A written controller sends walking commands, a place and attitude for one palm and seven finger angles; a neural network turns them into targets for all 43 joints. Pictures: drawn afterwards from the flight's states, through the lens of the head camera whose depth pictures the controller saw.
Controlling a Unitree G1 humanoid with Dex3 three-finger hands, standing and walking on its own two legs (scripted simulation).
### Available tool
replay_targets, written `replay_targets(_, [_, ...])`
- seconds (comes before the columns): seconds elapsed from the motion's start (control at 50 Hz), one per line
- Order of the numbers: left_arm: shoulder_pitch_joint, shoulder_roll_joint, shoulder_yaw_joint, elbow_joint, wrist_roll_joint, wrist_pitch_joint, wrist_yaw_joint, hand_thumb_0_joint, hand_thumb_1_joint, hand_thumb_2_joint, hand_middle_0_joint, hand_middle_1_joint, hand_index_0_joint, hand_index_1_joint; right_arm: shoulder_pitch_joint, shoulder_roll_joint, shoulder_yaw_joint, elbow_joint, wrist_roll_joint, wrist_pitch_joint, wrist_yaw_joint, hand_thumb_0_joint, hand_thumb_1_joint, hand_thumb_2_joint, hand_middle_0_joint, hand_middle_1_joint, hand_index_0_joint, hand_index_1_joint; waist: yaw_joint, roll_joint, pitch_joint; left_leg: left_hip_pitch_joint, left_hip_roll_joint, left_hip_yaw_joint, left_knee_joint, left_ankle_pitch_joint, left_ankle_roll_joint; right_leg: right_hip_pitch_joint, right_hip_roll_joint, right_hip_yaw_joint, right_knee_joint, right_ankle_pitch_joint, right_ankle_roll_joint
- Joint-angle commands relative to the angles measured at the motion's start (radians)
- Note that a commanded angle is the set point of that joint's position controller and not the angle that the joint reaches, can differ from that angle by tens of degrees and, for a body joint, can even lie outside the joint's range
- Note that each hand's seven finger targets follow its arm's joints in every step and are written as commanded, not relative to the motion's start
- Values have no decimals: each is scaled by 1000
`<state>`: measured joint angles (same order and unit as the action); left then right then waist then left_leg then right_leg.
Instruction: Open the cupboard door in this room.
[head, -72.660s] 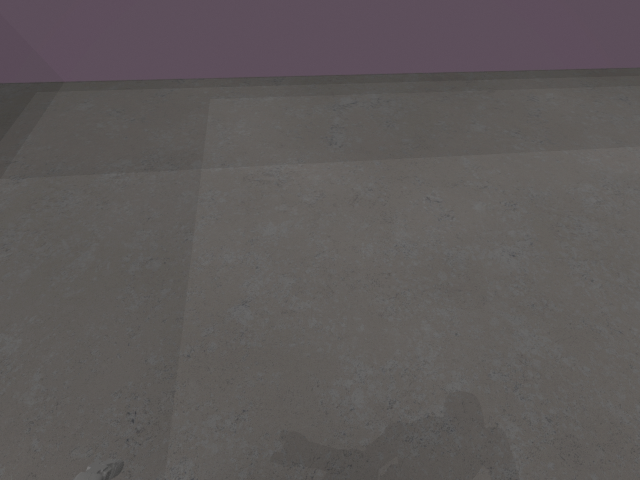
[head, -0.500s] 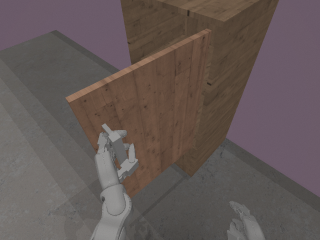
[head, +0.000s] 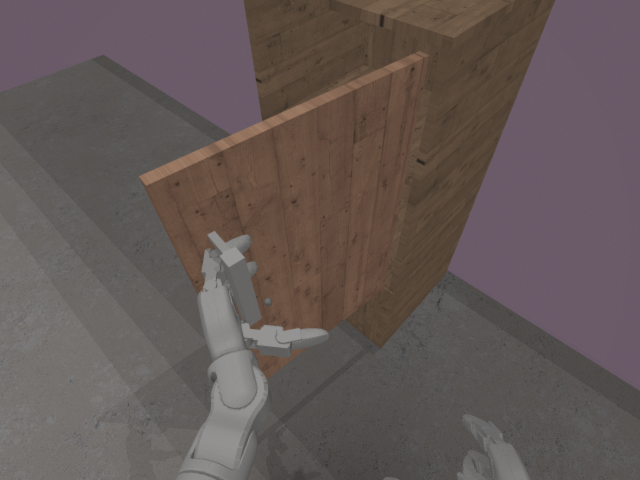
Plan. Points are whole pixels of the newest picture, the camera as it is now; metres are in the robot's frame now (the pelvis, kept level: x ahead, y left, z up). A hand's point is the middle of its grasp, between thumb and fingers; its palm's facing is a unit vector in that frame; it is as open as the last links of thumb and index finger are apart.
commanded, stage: open thumb and fingers to let go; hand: left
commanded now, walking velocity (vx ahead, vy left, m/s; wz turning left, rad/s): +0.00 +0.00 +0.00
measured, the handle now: (234, 280) +0.35 +0.13 +0.06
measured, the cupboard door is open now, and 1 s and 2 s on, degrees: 82 85 85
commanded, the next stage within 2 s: slide the hand sideways off the handle in 0.12 s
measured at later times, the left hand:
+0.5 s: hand (260, 331) +0.28 +0.09 +0.06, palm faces -0.11 -0.99 +0.01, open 16.2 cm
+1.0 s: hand (224, 369) +0.23 +0.12 +0.06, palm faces -0.02 -1.00 -0.03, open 16.2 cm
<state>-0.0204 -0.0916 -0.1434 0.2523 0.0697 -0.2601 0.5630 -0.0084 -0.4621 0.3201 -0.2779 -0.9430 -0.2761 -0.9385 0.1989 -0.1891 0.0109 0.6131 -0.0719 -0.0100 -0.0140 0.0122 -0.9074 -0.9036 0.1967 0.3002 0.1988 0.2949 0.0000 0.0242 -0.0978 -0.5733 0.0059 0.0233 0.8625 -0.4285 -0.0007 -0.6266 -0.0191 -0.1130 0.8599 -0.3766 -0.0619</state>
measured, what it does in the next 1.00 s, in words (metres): stands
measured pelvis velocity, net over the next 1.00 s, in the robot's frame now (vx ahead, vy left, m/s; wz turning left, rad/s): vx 0.01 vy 0.02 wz -0.01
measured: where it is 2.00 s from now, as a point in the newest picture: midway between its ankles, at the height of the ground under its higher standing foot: outside the picture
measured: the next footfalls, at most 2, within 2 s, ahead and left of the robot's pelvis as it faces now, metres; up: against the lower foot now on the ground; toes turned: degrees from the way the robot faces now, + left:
none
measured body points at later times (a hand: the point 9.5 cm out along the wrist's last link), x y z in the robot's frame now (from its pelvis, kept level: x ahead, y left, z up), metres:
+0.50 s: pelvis -0.01 +0.03 +0.00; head +0.02 +0.01 +0.44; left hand +0.28 +0.14 +0.06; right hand +0.16 -0.19 -0.10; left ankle +0.00 +0.12 -0.70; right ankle +0.04 -0.08 -0.70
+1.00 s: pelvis +0.01 +0.02 -0.01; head +0.05 +0.01 +0.44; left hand +0.23 +0.18 +0.06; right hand +0.19 -0.19 -0.09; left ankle +0.00 +0.12 -0.70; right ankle +0.04 -0.08 -0.70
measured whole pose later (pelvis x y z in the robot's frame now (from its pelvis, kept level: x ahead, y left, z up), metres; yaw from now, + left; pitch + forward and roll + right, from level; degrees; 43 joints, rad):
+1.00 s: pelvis +0.01 +0.02 -0.01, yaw -1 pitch +9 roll +0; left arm 0.42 0.10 -0.13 -0.18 -0.07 -0.27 0.01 -0.01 -0.50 0.30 -0.18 -0.32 -0.18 -0.31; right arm 0.26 -0.22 0.04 0.46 -0.01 -0.11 -0.01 0.01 -0.91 -0.90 0.20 0.30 0.20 0.30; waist 0.02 0.04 -0.09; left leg -0.62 0.00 0.04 0.96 -0.50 0.03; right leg -0.67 -0.03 -0.09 0.94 -0.42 -0.03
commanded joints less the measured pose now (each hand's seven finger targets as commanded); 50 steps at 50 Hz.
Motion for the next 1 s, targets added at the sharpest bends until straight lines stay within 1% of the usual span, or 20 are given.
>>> replay_targets(0.0, [-240,-34,-6,-202,15,-53,18,0,-500,300,-183,-500,-183,-500,-93,-83,-32,-164,0,-48,-4,0,-900,-900,200,300,200,300,2,-83,-223,8,-23,-30,-109,145,12,192,-12,100,-162,116,33])
replay_targets(0.08, [-237,-57,-28,-205,20,-50,29,0,-500,300,-150,-300,-150,-300,-92,-86,-32,-168,0,-48,4,0,-900,-900,200,300,200,300,1,-92,-216,12,-17,-37,-111,150,10,167,-2,80,-144,110,29])
replay_targets(0.2, [-237,-77,-48,-231,30,-39,45,0,-500,300,-150,-300,-150,-300,-92,-85,-32,-174,0,-48,10,0,-900,-900,200,300,200,300,7,-92,-232,14,-15,-44,-110,156,5,159,4,66,-123,105,23])
replay_targets(0.22, [-239,10,-241,-233,131,-72,-168,0,-500,300,-150,-300,-150,-300,-30,-118,-24,-148,-1,-54,9,0,-900,-900,200,300,200,300,-76,-147,-184,24,-14,-40,-89,172,24,131,-3,90,-109,202,26])
replay_targets(0.24, [-267,124,-121,-297,97,-110,-279,0,-500,300,-150,-300,-150,-300,-23,-121,-36,-173,15,-59,0,0,-900,-900,200,300,200,300,-36,-96,-258,28,-15,-37,-84,190,27,167,-9,99,-97,241,19])
replay_targets(0.26, [-268,136,-137,-320,77,-126,-368,0,-500,300,-150,-300,-150,-300,-27,-123,-31,-185,17,-64,-8,0,-900,-900,200,300,200,300,-31,-59,-283,43,-17,-35,-86,186,27,181,-11,104,-91,243,19])
replay_targets(0.3, [-262,122,-171,-314,4,-133,-532,0,-500,300,-150,-300,-150,-300,-20,-126,-20,-206,45,-88,-17,0,-900,-900,200,300,200,300,-44,-37,-231,57,-17,-49,-99,157,26,155,-5,94,-98,201,16])
replay_targets(0.32, [-265,85,-175,-326,-67,-117,-580,0,-500,300,-150,-300,-150,-300,-32,-124,-15,-224,61,-98,-20,0,-900,-900,200,300,200,300,-44,-1,-210,72,-16,-54,-110,143,23,141,1,86,-109,170,14])
replay_targets(0.34, [-241,59,-157,-303,-125,-99,-601,0,-500,300,-150,-300,-150,-300,-36,-121,-9,-229,72,-110,-24,0,-900,-900,200,300,200,300,-42,-30,-174,65,-13,-64,-121,116,18,125,8,70,-116,130,19])
replay_targets(0.36, [-241,50,-134,-303,-170,-86,-600,0,-500,300,-150,-300,-150,-300,-45,-124,-7,-234,80,-122,-26,0,-900,-900,200,300,200,300,-39,-71,-159,55,-12,-75,-131,80,15,113,11,59,-123,79,24])
replay_targets(0.4, [-186,64,-75,-301,-199,-63,-564,0,-500,300,-150,-300,-150,-300,-49,-128,-6,-241,83,-138,-21,0,-900,-900,200,300,200,300,-12,-85,-148,40,-14,-77,-146,53,10,113,12,51,-127,35,27])
replay_targets(0.48, [-56,110,-36,-383,-134,-63,-478,0,-500,300,-150,-300,-150,-300,-32,-129,-14,-264,66,-142,5,0,-900,-900,200,300,200,300,21,-71,-209,49,-13,-65,-137,139,5,139,8,49,-89,105,23])
replay_targets(0.54, [8,125,-36,-431,-99,-63,-458,0,-500,300,-150,-300,-150,-300,-26,-126,-15,-280,60,-134,17,0,-900,-900,200,300,200,300,25,-56,-210,43,-11,-54,-127,166,3,146,7,54,-80,135,20])
replay_targets(0.58, [61,168,9,-440,-96,-57,-454,0,-500,300,-150,-300,-150,-300,-23,-127,-13,-287,59,-124,15,0,-900,-900,200,300,200,300,33,-66,-187,16,-11,-48,-129,146,3,156,8,58,-83,123,19])
replay_targets(0.64, [93,180,23,-480,-101,-56,-461,0,-500,300,-150,-300,-150,-300,-36,-125,-11,-299,59,-118,8,0,-900,-900,200,300,200,300,30,-68,-150,-2,-11,-43,-128,114,8,154,10,69,-96,96,20])
replay_targets(0.68, [130,199,47,-511,-113,-59,-472,0,-500,300,-150,-300,-150,-300,-31,-123,-9,-302,60,-118,4,0,-900,-900,200,300,200,300,31,-40,-152,-5,-13,-41,-123,118,7,157,11,68,-92,105,19])
replay_targets(0.72, [184,191,42,-541,-125,-61,-485,0,-500,300,-150,-300,-150,-300,-27,-124,-11,-307,62,-122,2,0,-900,-900,200,300,200,300,26,-56,-163,-2,-11,-44,-115,141,7,161,16,65,-87,126,20])
replay_targets(0.8, [254,183,24,-605,-137,-74,-506,0,-500,300,-150,-300,-150,-300,-12,-124,-14,-313,62,-141,1,0,-900,-900,200,300,200,300,17,-31,-172,3,-11,-50,-92,175,3,141,16,56,-60,167,22])
replay_targets(0.92, [378,227,53,-661,-144,-85,-544,0,-500,300,-150,-300,-150,-300,8,-133,-20,-324,63,-155,-4,0,-900,-900,200,300,200,300,10,-69,-170,-33,-15,-51,-58,193,9,140,17,66,-43,200,25])
replay_targets(0.98, [360,256,84,-674,-156,-88,-570,0,-500,300,-150,-300,-150,-300,5,-137,-20,-320,64,-161,-13,0,-900,-900,200,300,200,300,2,-46,-158,-61,-19,-51,-40,142,10,112,14,74,-41,149,29])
